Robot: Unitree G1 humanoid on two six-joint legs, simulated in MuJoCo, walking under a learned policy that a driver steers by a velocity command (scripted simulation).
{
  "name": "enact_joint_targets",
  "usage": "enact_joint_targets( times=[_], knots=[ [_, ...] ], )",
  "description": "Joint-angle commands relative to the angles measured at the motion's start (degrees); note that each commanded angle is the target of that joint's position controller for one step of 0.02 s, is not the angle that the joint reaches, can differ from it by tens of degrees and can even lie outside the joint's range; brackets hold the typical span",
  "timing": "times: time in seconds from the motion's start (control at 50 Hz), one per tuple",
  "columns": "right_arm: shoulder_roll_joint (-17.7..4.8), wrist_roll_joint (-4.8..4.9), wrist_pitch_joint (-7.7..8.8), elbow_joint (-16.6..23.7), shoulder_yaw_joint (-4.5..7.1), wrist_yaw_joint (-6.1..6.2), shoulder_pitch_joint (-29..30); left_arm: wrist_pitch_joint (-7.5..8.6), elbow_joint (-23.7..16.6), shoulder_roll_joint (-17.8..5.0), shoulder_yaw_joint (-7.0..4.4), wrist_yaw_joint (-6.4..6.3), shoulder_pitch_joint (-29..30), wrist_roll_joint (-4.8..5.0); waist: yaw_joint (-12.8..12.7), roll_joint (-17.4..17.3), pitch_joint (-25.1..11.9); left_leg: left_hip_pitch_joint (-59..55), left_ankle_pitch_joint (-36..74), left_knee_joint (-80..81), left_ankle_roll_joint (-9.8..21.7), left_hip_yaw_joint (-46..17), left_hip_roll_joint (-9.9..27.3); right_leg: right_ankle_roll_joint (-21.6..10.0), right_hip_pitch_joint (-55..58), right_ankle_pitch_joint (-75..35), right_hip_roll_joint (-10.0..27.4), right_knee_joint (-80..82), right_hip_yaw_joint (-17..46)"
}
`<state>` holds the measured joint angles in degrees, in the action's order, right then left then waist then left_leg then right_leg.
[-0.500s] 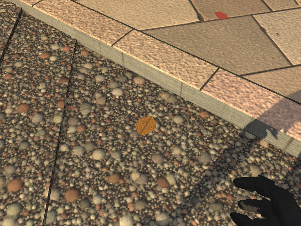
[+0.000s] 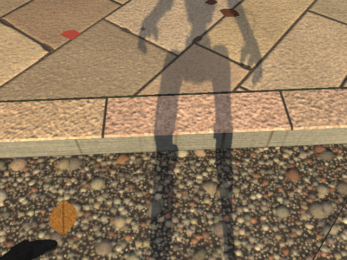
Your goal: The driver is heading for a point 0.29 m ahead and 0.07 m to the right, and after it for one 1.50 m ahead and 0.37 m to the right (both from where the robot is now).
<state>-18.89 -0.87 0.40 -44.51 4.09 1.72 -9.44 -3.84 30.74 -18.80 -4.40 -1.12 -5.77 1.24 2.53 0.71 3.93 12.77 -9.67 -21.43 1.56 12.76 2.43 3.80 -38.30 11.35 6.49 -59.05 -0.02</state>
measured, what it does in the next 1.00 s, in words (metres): walks ahead, turning right: right foot, then left foot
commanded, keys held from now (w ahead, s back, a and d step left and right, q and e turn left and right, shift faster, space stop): e+shift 0.12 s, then w+e+shift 0.08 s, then w+shift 0.80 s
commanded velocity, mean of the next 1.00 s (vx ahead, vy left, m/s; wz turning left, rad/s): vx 0.67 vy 0.00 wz -0.43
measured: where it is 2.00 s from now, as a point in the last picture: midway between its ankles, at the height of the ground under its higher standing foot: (255, 58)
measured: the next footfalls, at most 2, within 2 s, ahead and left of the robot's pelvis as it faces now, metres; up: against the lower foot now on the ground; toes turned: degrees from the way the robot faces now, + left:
right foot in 0.10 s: +0.10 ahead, -0.15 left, +0.03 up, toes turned -10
left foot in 0.46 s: +0.21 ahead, +0.08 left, +0.00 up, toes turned -18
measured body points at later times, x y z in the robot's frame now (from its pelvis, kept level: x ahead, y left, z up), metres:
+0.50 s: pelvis +0.14 -0.01 -0.01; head +0.14 +0.00 +0.44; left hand +0.34 +0.22 -0.11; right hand +0.19 -0.31 -0.10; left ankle +0.17 +0.09 -0.74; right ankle +0.06 -0.14 -0.69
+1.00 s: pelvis +0.44 -0.18 -0.01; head +0.46 -0.19 +0.44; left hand +0.67 +0.01 -0.12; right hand +0.33 -0.41 -0.15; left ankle +0.35 +0.02 -0.63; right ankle +0.45 -0.25 -0.74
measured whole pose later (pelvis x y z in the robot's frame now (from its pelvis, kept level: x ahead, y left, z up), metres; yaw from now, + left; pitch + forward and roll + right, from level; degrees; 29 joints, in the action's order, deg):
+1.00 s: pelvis +0.44 -0.18 -0.01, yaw -22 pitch +1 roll +0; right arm -14.0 -0.9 4.6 -52.5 2.0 -1.3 -22.7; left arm 3.9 44.7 -16.1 -2.1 0.7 -10.6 -2.5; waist 2.5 -0.7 1.4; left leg 18.2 -16.3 -69.7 5.1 -1.7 3.1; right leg -5.2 -20.1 12.7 -3.6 -31.4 -4.8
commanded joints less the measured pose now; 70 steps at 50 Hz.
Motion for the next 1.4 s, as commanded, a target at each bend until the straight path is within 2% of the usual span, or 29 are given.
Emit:
enact_joint_targets(
  times=[0.02,0.1,0.14,0.18,0.2,0.26,0.32,0.34,0.44,0.46,0.48,0.5,0.52,0.62,0.76,0.82,0.86,0.88,0.9,0.92,0.96,1.02,1.1,1.2,1.24,1.32,1.36,1.38,1.4],
  knots=[
    [-9.7,0.70,0.37,3.9,2.67,-0.70,3.1,-0.07,-4.7,-3.3,-0.96,1.42,0.9,0.08,-0.9,-7.9,-6.4,-5.9,14.8,5.0,9.9,-6.5,16.1,-1.6,6.5,1.5,-0.3,8.3,-2.7],
    [-10.2,2.18,0.05,3.5,3.67,-2.17,2.3,-0.94,-5.1,-4.7,-2.41,2.26,0.1,0.48,-2.0,-8.6,-7.6,-9.7,19.0,-3.7,5.5,-3.0,17.7,-5.0,14.9,3.7,-3.6,23.0,-6.7],
    [-8.8,1.47,-0.39,4.6,3.55,-1.84,3.4,-0.72,0.3,-10.2,-6.01,0.53,-9.3,1.32,-6.9,0.6,-11.9,0.6,8.0,-13.8,-0.7,2.3,9.1,-12.8,29.1,-0.2,-6.5,26.7,-0.3],
    [-5.2,2.44,1.16,10.9,2.32,-2.17,14.6,0.83,2.0,-14.5,-7.15,0.44,-16.9,-1.20,-11.7,12.0,-9.7,24.7,-27.3,-35.0,-2.9,-5.1,0.0,-24.3,39.5,24.2,5.1,42.3,31.0],
    [-3.8,3.25,2.58,11.5,1.91,-3.21,14.8,3.69,1.5,-13.4,-6.03,0.88,-15.3,-1.63,-9.5,10.3,-9.4,30.0,-26.2,-41.3,-1.3,-16.5,-1.5,-26.7,38.7,34.7,9.4,46.6,43.8],
    [-7.2,2.48,5.72,6.3,3.05,-4.62,6.7,6.54,-0.8,-5.2,-3.00,0.94,-4.9,0.90,-2.9,8.0,-7.4,21.4,-18.5,-31.8,0.7,-19.4,2.1,-19.4,29.0,20.5,6.5,42.1,31.6],
    [-2.1,1.66,6.17,4.8,1.37,-5.64,8.2,6.08,0.0,-5.8,-3.15,0.20,-6.2,-0.42,-3.5,6.1,-8.1,9.7,-11.3,-19.7,-1.3,-13.4,-1.6,-16.4,22.7,13.4,1.2,39.4,22.1],
    [-0.1,-2.86,3.15,4.2,-0.01,-5.41,4.3,4.94,2.9,-9.1,-3.56,1.19,-7.9,-5.86,-3.1,8.1,-8.4,5.5,-11.9,-18.2,-2.7,-10.3,-2.3,-15.9,20.8,12.6,-3.0,40.5,17.7],
    [-3.2,-0.19,1.16,-1.0,0.75,-3.36,-12.6,4.74,2.7,-3.4,-2.05,2.53,-2.8,-4.09,5.1,-0.4,-5.3,-17.2,-1.7,-2.8,-3.1,-7.9,-1.7,-13.3,4.8,21.0,-7.2,27.3,16.7],
    [-5.4,-1.75,2.17,-3.1,1.12,-3.02,-19.8,5.30,2.0,0.4,-1.07,2.03,-0.2,-3.82,8.5,-10.8,-3.4,-22.1,-11.3,0.4,-2.5,-18.9,5.3,-11.4,-4.4,21.9,-13.3,5.7,13.4],
    [-4.5,-2.70,3.13,-3.7,-0.16,-2.82,-23.6,6.69,1.1,5.6,1.09,1.44,2.7,-4.36,8.2,-9.0,1.3,-16.9,-20.0,-1.9,-4.6,-28.2,11.5,-11.1,-12.4,18.5,-16.0,-9.6,15.3],
    [-12.4,-2.38,3.09,-0.4,2.11,-2.18,-14.2,6.91,-2.0,4.7,1.13,1.70,-3.9,-1.84,0.1,-16.2,0.5,-15.2,-41.6,12.9,1.9,-52.1,21.9,-10.2,-21.7,10.6,-13.3,-9.6,14.4],
    [-10.2,-1.32,3.54,1.4,2.27,-2.10,-7.7,6.84,-0.5,-0.2,0.37,1.66,-2.4,-2.60,-1.2,-12.7,3.8,-13.6,-44.9,16.6,5.6,-55.1,23.6,-8.1,-24.7,4.6,-9.5,-12.9,13.7],
    [-2.8,-0.35,6.10,-3.0,0.10,-2.43,-13.2,6.16,2.2,-2.1,0.03,4.87,1.8,-4.05,-0.4,-7.2,3.8,-7.3,-20.5,17.3,6.5,-28.3,10.7,-4.9,-14.3,-5.8,-6.6,-2.9,8.6],
    [-2.7,0.09,6.30,-7.8,0.02,-2.76,-21.2,6.30,-0.7,1.6,2.89,5.94,14.5,-3.21,2.4,-6.0,4.4,-13.9,9.9,22.3,7.0,-15.5,10.0,-8.4,-2.2,-10.8,-4.2,20.5,-4.3],
    [-5.5,0.00,5.83,-9.4,0.18,-1.94,-21.7,6.43,0.5,0.4,2.81,4.54,11.7,-3.81,-0.9,-7.9,0.1,-19.4,46.1,12.1,6.1,-10.9,11.3,-11.4,8.4,-2.5,-8.8,25.0,-7.7],
    [-7.9,-0.37,4.83,-10.1,0.50,-1.12,-21.0,6.83,5.6,-3.2,1.27,2.98,-4.7,-3.88,-9.4,-9.9,-9.9,-17.6,64.1,-8.8,5.0,-8.8,12.0,-14.0,27.8,2.3,-12.5,26.4,-7.9],
    [-7.2,-0.20,4.62,-8.9,0.27,-1.03,-18.3,7.24,9.8,-6.2,-0.02,2.10,-17.3,-4.54,-15.4,-7.8,-15.9,-5.1,51.8,-25.9,4.3,-8.1,9.7,-15.6,46.0,3.9,-7.9,27.4,-2.2],
    [1.6,0.92,4.86,-5.6,-1.68,-2.23,-21.4,7.63,11.2,-11.9,-1.57,1.18,-22.1,-6.24,-12.1,6.3,-24.6,17.0,7.7,-48.8,3.4,-9.1,1.9,-19.0,65.1,29.2,9.8,30.4,23.3],
    [-0.2,0.93,5.73,-4.5,-1.09,-2.66,-19.9,7.63,11.4,-12.4,-1.66,1.31,-22.5,-4.61,-11.2,10.4,-28.4,26.8,-17.1,-58.6,4.7,-17.5,-4.5,-20.1,65.0,40.5,15.7,42.4,47.8],
    [-2.1,0.59,5.99,-1.7,-0.72,-2.96,-9.9,8.00,13.2,-6.6,-0.56,1.34,-13.9,-3.52,-7.3,2.1,-8.0,32.5,-4.9,-56.0,5.2,-17.2,1.9,-17.7,46.7,24.0,10.6,45.3,30.3],
    [1.5,-1.61,3.83,-3.4,-1.86,-4.03,-13.6,9.25,14.8,-2.0,1.02,1.23,-9.8,-2.64,0.0,2.8,-2.5,22.4,-3.7,-48.5,2.4,-17.0,5.2,-15.5,28.8,12.2,4.3,50.2,17.2],
    [1.5,-1.87,2.83,0.9,-2.37,-4.88,-1.8,10.80,17.9,-1.9,1.28,1.84,-14.3,-1.55,-0.9,2.3,4.3,29.4,3.2,-40.1,0.2,-12.7,6.8,-15.9,25.7,-1.6,0.9,55.8,8.9],
    [1.1,-0.94,2.66,4.8,-3.32,-3.66,8.8,11.38,21.3,-2.4,1.68,1.42,-23.1,-2.15,-4.0,0.6,3.6,40.4,3.9,-41.2,2.6,-8.0,3.7,-14.7,44.0,-34.1,1.7,53.4,2.2],
    [1.9,-1.86,3.04,6.9,-3.67,-2.79,14.4,9.77,25.7,-2.8,2.16,0.36,-37.4,-4.90,-9.2,-2.3,0.0,58.4,-12.1,-55.9,6.3,-5.0,-2.3,-12.3,68.9,-65.9,3.3,40.4,2.5],
    [2.1,-0.52,4.68,7.2,-5.07,-3.47,8.8,9.14,23.6,-1.0,3.88,-1.89,-27.8,-7.52,0.3,-0.1,-7.9,25.2,-9.1,-30.1,9.8,-2.4,-7.3,-6.5,54.4,-95.8,2.7,23.9,-4.6],
    [-2.1,-2.26,3.65,-1.2,-1.85,-3.53,-15.3,9.05,20.9,-8.8,1.84,-2.45,-15.2,-3.36,13.5,4.0,-9.7,-13.7,7.3,-2.4,9.6,-6.5,-7.7,-5.2,30.3,-89.2,3.1,-5.1,-1.8],
    [-6.3,-0.58,2.99,-6.8,0.58,-3.06,-28.5,10.05,17.6,-9.5,0.79,-1.59,-0.5,-0.78,20.9,-12.6,-8.2,-34.7,31.8,9.8,14.8,-14.8,-0.1,-1.7,5.0,-9.7,-11.6,-40.6,-7.5],
    [-14.5,-1.78,2.42,-7.3,1.95,-2.73,-24.4,12.16,9.3,-2.5,2.85,-1.48,-4.4,-1.31,6.9,-12.1,-10.2,-51.3,76.7,-12.5,16.8,-31.3,12.8,-2.7,-21.7,18.4,-9.1,-53.5,-0.7]
  ],
)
